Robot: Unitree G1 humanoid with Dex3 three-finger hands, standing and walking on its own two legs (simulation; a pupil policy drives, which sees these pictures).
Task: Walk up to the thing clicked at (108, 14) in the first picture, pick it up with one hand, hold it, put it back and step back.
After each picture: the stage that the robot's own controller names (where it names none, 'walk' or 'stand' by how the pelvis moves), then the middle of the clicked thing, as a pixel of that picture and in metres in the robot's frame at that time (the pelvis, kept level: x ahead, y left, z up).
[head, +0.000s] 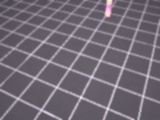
stand; (108, 7) +2.20 -0.31 -0.65
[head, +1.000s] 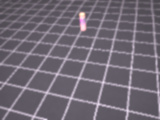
walk; (82, 22) +2.07 +0.19 -0.62
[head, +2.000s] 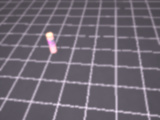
walk; (51, 43) +1.42 +0.50 -0.64
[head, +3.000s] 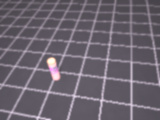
walk; (53, 69) +1.01 +0.41 -0.65
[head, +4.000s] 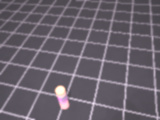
walk; (62, 98) +0.66 +0.25 -0.64
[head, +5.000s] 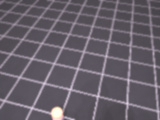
walk; (58, 119) +0.47 +0.20 -0.63
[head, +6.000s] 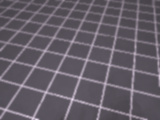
stand; out of the picture +0.42 +0.19 -0.65
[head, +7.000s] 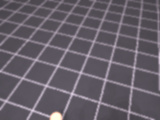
stand; out of the picture +0.45 +0.19 -0.64
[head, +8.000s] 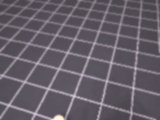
stand; out of the picture +0.44 +0.19 -0.66
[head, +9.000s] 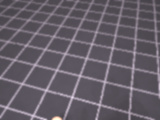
stand; out of the picture +0.44 +0.20 -0.66
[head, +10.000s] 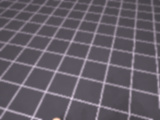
stand; out of the picture +0.43 +0.21 -0.66
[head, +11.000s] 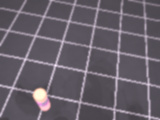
go down; (42, 100) +0.45 +0.23 -0.55
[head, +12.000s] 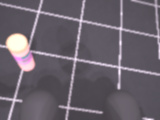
go down; (23, 55) +0.48 +0.27 -0.26
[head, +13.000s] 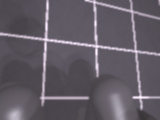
close in; out of the picture +0.46 +0.31 -0.19
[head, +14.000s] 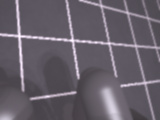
close; out of the picture +0.45 +0.33 -0.16
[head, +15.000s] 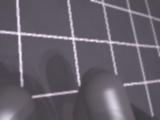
lift; out of the picture +0.41 +0.32 -0.16
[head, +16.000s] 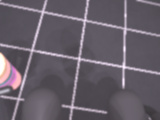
lift; (1, 74) +0.33 +0.27 -0.02
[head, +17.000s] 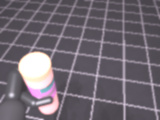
hold; (43, 88) +0.32 +0.14 +0.08
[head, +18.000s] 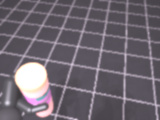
hold; (38, 94) +0.31 +0.16 +0.04
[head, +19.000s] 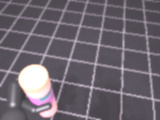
crouch; (42, 95) +0.32 +0.15 +0.01
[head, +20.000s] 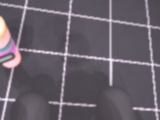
crouch; (1, 46) +0.45 +0.24 -0.06
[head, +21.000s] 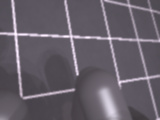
lower; out of the picture +0.42 +0.31 -0.16
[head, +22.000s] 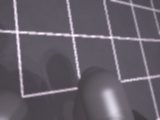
lower; out of the picture +0.42 +0.31 -0.16
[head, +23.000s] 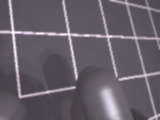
lower; out of the picture +0.42 +0.31 -0.16
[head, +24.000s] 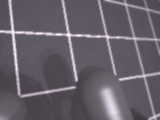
lower; out of the picture +0.42 +0.31 -0.16
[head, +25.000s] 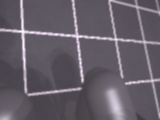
loosen; out of the picture +0.42 +0.28 -0.16
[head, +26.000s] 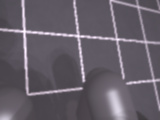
rise; out of the picture +0.41 +0.29 -0.17
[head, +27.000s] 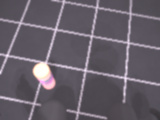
walk; (45, 77) +0.44 +0.22 -0.38
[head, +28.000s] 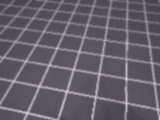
stand; out of the picture +0.39 +0.18 -0.59
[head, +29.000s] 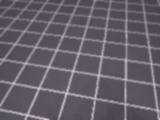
stand; out of the picture +0.39 +0.19 -0.60
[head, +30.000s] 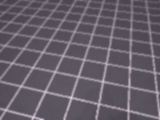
stand; out of the picture +0.41 +0.18 -0.64
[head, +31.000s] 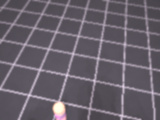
walk; (60, 113) +0.44 +0.15 -0.63
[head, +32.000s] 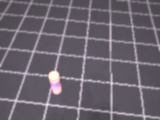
walk; (55, 83) +0.65 +0.22 -0.63
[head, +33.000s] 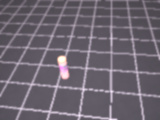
stand; (63, 68) +0.99 +0.30 -0.64
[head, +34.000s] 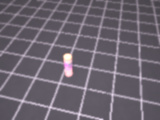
stand; (68, 65) +1.01 +0.19 -0.65
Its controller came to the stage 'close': yes
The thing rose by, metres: 0.67
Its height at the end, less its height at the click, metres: +0.00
